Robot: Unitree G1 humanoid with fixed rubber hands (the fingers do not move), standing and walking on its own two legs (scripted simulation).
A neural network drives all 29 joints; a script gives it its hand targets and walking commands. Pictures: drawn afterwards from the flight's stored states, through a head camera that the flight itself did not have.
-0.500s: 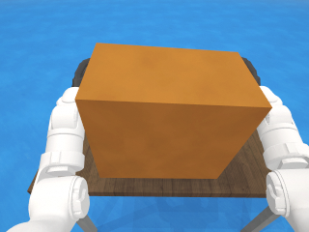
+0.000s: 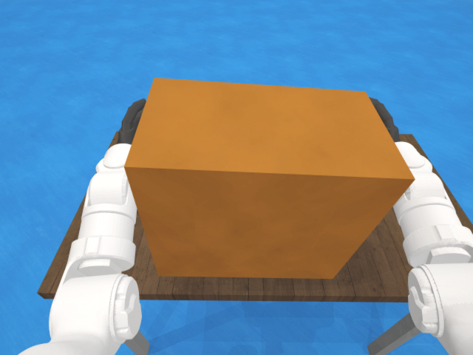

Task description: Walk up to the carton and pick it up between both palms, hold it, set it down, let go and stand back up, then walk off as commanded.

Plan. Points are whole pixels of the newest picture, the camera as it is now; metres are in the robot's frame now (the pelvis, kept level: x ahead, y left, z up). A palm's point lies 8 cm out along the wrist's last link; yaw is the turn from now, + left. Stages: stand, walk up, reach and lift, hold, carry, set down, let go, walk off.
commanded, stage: set down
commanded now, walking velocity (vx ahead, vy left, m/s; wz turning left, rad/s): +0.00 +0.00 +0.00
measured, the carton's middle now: (254, 190) +0.37 +0.00 +0.12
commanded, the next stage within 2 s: none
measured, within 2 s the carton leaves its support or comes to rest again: rests again in 1.28 s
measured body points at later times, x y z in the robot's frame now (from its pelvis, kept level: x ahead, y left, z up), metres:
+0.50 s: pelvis +0.01 +0.00 +0.00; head +0.03 +0.01 +0.45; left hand +0.44 +0.20 +0.13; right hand +0.45 -0.22 +0.14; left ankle -0.02 +0.14 -0.75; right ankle +0.01 -0.14 -0.75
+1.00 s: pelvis +0.02 +0.00 +0.00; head +0.06 +0.01 +0.45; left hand +0.46 +0.19 +0.09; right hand +0.46 -0.22 +0.12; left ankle -0.02 +0.14 -0.75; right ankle +0.01 -0.14 -0.75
